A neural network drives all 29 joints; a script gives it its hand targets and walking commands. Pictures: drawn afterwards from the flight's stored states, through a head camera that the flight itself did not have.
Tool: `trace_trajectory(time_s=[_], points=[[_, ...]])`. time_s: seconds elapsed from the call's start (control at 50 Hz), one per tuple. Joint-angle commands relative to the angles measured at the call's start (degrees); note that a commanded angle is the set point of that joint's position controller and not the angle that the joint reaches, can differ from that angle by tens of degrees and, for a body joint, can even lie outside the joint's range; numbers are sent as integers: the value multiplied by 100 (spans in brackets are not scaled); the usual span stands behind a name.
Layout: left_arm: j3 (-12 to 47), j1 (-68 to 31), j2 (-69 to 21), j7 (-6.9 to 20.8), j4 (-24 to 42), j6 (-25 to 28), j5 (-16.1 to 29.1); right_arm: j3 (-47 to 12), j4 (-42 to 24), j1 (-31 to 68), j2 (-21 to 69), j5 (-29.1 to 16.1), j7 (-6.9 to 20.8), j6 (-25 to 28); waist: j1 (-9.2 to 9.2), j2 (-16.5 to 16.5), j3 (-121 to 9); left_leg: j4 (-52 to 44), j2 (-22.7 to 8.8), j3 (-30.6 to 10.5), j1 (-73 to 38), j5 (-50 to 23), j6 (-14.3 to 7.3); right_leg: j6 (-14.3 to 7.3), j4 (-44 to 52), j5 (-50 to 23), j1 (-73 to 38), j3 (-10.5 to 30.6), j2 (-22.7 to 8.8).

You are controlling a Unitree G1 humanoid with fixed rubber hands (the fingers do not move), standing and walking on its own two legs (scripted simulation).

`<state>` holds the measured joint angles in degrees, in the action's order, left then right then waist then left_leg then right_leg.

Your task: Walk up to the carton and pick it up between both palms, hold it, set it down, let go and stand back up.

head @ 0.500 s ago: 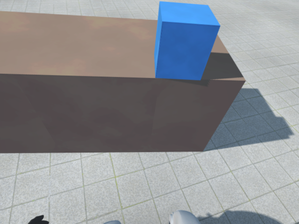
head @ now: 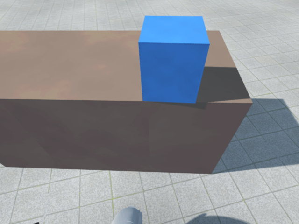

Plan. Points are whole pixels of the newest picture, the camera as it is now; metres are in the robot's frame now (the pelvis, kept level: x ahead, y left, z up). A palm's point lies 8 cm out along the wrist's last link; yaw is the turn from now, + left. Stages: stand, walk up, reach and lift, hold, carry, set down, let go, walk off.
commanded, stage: walk up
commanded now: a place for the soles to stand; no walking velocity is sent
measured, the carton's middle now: (170, 60) +0.66 -0.01 +0.08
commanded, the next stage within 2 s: none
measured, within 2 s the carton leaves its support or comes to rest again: neither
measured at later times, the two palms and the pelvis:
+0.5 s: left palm (64, 190) +0.22 +0.31 -0.10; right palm (297, 217) +0.19 -0.37 -0.10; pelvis +0.11 -0.03 -0.02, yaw +1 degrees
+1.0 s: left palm (69, 171) +0.27 +0.30 -0.08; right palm (285, 197) +0.24 -0.34 -0.08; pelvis +0.13 -0.02 +0.02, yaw +1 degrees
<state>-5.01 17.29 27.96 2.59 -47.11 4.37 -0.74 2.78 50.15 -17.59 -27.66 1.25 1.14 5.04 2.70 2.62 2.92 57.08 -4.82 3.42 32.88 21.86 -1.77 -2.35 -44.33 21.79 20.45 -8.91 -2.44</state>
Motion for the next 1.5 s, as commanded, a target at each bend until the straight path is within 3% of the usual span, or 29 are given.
trace_trajectory(time_s=[0.0,0.06,0.08,0.1,0.12,0.14,0.18,0.3,0.38,0.4,0.42,0.44,0.46,0.52,0.58,0.68,0.76,0.9,1.0,1.18,1.2,1.22,1.28,1.36,1.4,1.42,1.44,1.46,1.48], points=[[-341,-52,1493,-42,385,85,-32,321,-373,85,-1056,38,80,59,-28,-1111,223,-645,-115,-83,-51,-279,13,-1237,2761,1610,202,2460,-1692],[-196,-459,1320,-42,437,-14,-20,359,-238,-232,-1037,-3,33,151,-466,-822,-51,-1842,232,184,-1666,-496,-95,-947,1620,349,749,1488,-1338],[-55,-421,951,-39,447,-36,-41,434,-119,-647,-1115,-4,-17,203,-689,-173,-213,-2084,384,101,-2861,-381,-193,-689,690,-102,1448,1027,-1049],[43,-304,653,-57,541,-15,42,529,-72,-1077,-1412,34,-100,222,-920,763,-488,-2802,-295,-1304,-3695,278,-521,-317,-989,-860,2160,307,-392],[-2,-302,747,-104,551,-67,93,621,-263,-1174,-1910,-2,-158,200,-926,1294,-586,-3876,-1813,-3994,-3684,1028,-1355,-30,-1994,501,2818,316,122],[-86,-474,1245,-183,525,-133,-8,618,-336,-870,-1852,-94,-144,158,-867,486,-370,-3935,-2147,-4325,-3288,772,-1732,42,-2339,1151,2753,929,-268],[-13,-68,1117,-212,249,-169,54,520,-449,-527,-1625,-140,-210,138,-556,-56,-113,-3550,-1844,-3183,-2992,-773,-1485,24,-2519,789,2549,1146,-295],[-68,69,701,-215,133,-164,144,311,-609,220,-1187,-83,-217,65,-317,929,-119,-2751,-1199,-958,-1164,-3681,-1228,74,-882,18,628,708,-306],[-252,211,819,-297,-155,-90,47,118,-682,712,-974,-154,-130,-174,14,533,-542,-1618,-596,-416,-44,-1682,-572,-10,307,-1221,-1178,478,248],[-297,154,1009,-337,-128,-101,-8,32,-639,598,-808,-154,-157,-250,20,52,-753,-997,-415,-212,82,-623,-360,-84,718,-1057,-1428,1115,-124],[-285,72,1374,-396,-58,-39,-58,-21,-740,535,-503,-147,-186,-316,-55,-1007,-814,-98,5,-123,260,600,-46,-450,1677,-552,-974,2885,-1308],[-334,-283,1685,-390,18,-40,-6,111,-588,579,-888,-175,-237,-401,37,-866,-927,356,105,-515,-306,1552,-16,-1232,2274,346,-51,4002,-2168],[-317,-603,1644,-411,57,-57,4,171,-409,606,-1074,-167,-242,-426,-49,-932,-635,381,-21,-560,-316,1519,-8,-1301,2209,722,113,4059,-2013],[-136,-1231,1348,-446,7,-141,62,201,103,-14,-1012,-169,-238,-326,-438,-1225,-604,-890,10,-274,-947,399,-86,-848,1272,-550,479,2899,-1366],[16,-1408,1009,-382,-230,-190,97,194,79,665,-1121,-128,-190,-254,-307,-395,-367,-2035,-290,-1152,-932,-174,-332,-127,588,-192,553,1496,-413],[15,-1671,1097,-400,-556,-129,87,90,385,1003,-919,-207,-191,-302,-310,-823,-547,-1656,-83,-453,-1019,-970,-53,-381,1094,-1065,-53,2131,-875],[122,-1814,860,-392,-709,-141,119,47,555,1156,-894,-169,-167,-263,-335,-583,-938,-2203,-302,-793,-1449,-1444,-208,-180,805,-1883,-395,1504,-607],[185,-1937,724,-319,-1074,-224,125,-51,805,1714,-888,-121,-122,-281,-152,207,-268,-3129,-572,-957,-1134,-696,-189,-30,1263,-1182,-445,1230,-464],[196,-2060,745,-260,-1199,-191,95,-83,924,1810,-818,-82,-48,-303,-216,40,-317,-3433,-381,-837,-1439,13,-101,-32,1897,-607,-471,1406,-551],[287,-2070,652,-235,-1537,-163,86,-142,1017,1782,-748,-135,-55,-326,-254,-260,-502,-3622,-298,-567,-2154,-1073,-13,68,2402,-1609,-831,1304,-631],[104,-1690,998,-97,-1408,-190,-14,66,1023,1200,-1090,-65,5,-256,-301,-334,-752,-3664,-145,-637,-2247,1275,-257,-136,1951,889,-715,1063,-192],[53,-1748,968,-31,-1346,-227,-60,165,1086,981,-1312,-32,26,-264,-431,42,-464,-4002,-380,-1165,-2385,2490,-418,-95,1685,1646,40,1080,-150],[85,-2120,700,31,-951,-263,-87,369,889,906,-1551,42,-25,-207,-588,755,467,-4952,-1678,-2529,-2715,2366,-981,90,-17,281,1517,815,-156],[30,-1559,739,86,-889,-174,-30,414,544,1137,-1426,82,-53,-175,-406,682,378,-4317,-1204,-1564,-2411,1122,-925,174,864,-62,685,750,-214],[-96,-439,759,41,-1175,-102,-63,299,333,1500,-1022,47,-3,-235,231,128,-87,-2910,-552,-618,-1241,503,-477,149,1608,-650,-1448,559,122],[-259,380,1142,-24,-1375,-60,-139,201,205,1416,-591,59,30,-283,540,-1262,-217,-1096,89,-15,-217,687,-254,65,2347,230,-2414,1337,-324],[-398,531,1843,-105,-1199,15,-156,45,-49,1316,-214,35,-14,-295,513,-2142,-109,232,886,-173,1075,1417,-12,-441,3527,1497,-2605,4095,-1753],[-424,201,1947,-119,-1001,-7,-97,190,92,1220,-715,58,-90,-327,449,-1391,-135,660,577,-1098,728,1301,-70,-1000,3657,1996,-2091,4707,-2246],[-337,-214,1620,-159,-725,-16,-33,182,88,1133,-952,-45,-60,-274,245,-645,57,637,430,-1227,710,736,-75,-1102,3374,1216,-1898,4087,-2072]])
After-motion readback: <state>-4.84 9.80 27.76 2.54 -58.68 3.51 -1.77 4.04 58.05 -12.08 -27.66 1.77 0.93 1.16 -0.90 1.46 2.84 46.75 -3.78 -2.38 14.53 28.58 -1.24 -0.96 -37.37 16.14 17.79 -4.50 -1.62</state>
